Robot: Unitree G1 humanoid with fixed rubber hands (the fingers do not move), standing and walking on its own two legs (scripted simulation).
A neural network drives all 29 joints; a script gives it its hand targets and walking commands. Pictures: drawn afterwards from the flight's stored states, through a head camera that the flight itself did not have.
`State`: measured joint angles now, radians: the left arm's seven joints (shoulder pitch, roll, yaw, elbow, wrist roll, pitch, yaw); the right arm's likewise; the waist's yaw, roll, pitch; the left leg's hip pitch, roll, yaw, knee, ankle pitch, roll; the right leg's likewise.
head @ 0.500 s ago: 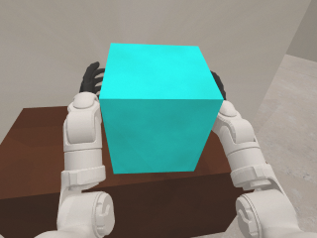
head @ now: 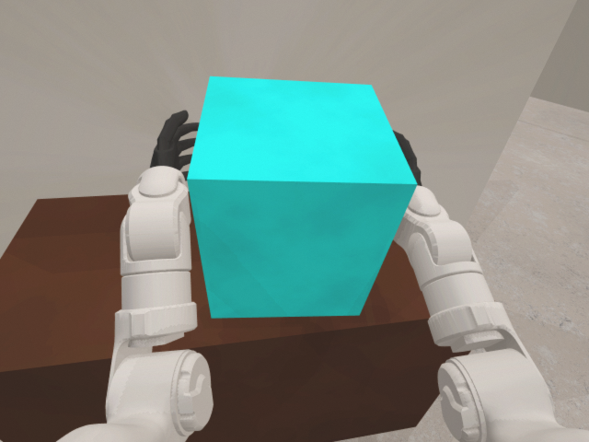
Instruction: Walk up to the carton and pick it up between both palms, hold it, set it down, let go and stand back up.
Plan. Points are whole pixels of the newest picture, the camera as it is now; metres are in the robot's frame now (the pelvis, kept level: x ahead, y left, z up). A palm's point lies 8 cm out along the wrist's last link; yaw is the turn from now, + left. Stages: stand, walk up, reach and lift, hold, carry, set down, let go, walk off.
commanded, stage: hold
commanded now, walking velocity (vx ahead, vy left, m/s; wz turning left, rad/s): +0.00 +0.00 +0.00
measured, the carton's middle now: (289, 203) +0.36 +0.01 +0.18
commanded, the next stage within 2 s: none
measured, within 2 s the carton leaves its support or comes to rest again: neither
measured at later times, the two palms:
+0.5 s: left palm (169, 175) +0.36 +0.16 +0.23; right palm (405, 189) +0.36 -0.14 +0.21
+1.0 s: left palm (169, 173) +0.36 +0.16 +0.24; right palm (407, 189) +0.35 -0.14 +0.22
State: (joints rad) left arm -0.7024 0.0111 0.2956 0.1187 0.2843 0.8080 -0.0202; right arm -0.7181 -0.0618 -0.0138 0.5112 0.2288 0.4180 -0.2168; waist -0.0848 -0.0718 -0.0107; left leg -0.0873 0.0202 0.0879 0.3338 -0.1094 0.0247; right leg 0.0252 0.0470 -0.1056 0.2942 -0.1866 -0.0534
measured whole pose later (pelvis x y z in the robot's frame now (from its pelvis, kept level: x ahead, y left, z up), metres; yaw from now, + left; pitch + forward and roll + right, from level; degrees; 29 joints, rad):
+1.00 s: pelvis -0.01 +0.00 +0.00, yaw +0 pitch -8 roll +0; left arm -0.71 0.01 0.30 0.13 0.28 0.81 -0.02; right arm -0.73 -0.06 -0.02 0.51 0.22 0.44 -0.22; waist -0.09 -0.06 -0.02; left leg -0.09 0.02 0.08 0.33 -0.10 0.02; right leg 0.02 0.05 -0.11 0.30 -0.18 -0.06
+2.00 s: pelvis +0.00 +0.00 +0.00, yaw +0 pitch -8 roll -1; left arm -0.68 0.00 0.29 0.05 0.28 0.86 -0.01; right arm -0.70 -0.07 0.01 0.45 0.25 0.46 -0.22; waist -0.09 -0.06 -0.02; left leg -0.09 0.02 0.08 0.34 -0.11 0.02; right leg 0.03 0.05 -0.11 0.29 -0.19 -0.05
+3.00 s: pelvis +0.01 +0.00 +0.00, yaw +0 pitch -7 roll -1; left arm -0.66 0.00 0.28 0.02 0.28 0.85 -0.01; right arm -0.69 -0.08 0.02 0.43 0.26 0.45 -0.23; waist -0.09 -0.07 -0.02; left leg -0.09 0.02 0.08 0.34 -0.13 0.02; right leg 0.03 0.05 -0.10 0.29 -0.19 -0.05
